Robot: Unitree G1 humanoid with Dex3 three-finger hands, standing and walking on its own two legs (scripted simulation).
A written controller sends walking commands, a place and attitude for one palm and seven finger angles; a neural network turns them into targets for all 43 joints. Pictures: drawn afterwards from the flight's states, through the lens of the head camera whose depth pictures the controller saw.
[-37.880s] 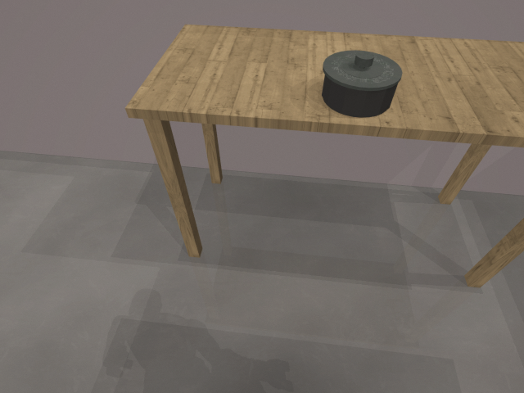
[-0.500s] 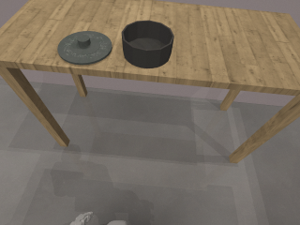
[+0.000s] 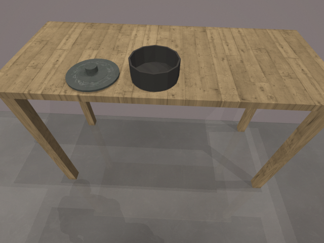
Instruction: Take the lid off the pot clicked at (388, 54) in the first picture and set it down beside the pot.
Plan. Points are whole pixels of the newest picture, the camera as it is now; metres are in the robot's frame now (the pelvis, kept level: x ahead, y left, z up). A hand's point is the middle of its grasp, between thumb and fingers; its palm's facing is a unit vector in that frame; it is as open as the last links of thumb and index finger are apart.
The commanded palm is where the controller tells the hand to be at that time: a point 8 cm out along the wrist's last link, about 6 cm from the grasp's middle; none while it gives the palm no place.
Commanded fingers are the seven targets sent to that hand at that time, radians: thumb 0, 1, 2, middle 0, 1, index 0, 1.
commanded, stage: let the arm hang, fingers relaxed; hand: left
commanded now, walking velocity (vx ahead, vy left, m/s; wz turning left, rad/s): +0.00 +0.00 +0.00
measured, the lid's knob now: (91, 68) +0.66 +0.29 +0.05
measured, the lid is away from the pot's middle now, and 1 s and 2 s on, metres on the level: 0.23 0.23 0.23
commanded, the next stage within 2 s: look to check the result in 1.12 s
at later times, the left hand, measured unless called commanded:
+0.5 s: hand out of the picture -0.01 +0.17 -0.18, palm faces +0.04 -0.98 -0.19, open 7.3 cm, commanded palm none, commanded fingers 0.00 0.90 0.90 -0.20 -0.30 -0.20 -0.30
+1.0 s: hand out of the picture -0.02 +0.16 -0.18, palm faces +0.04 -0.98 -0.18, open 7.3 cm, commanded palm none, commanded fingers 0.00 0.90 0.90 -0.20 -0.30 -0.20 -0.30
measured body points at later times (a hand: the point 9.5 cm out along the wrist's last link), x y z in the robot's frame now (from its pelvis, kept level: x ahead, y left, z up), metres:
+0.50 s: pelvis -0.01 +0.00 +0.00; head +0.02 +0.00 +0.45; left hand -0.01 +0.22 -0.16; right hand -0.03 -0.20 -0.16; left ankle -0.05 +0.09 -0.74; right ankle -0.03 -0.09 -0.74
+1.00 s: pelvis -0.01 +0.00 +0.00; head +0.02 +0.00 +0.45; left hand -0.02 +0.22 -0.16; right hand -0.04 -0.20 -0.16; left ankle -0.05 +0.09 -0.74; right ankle -0.03 -0.09 -0.74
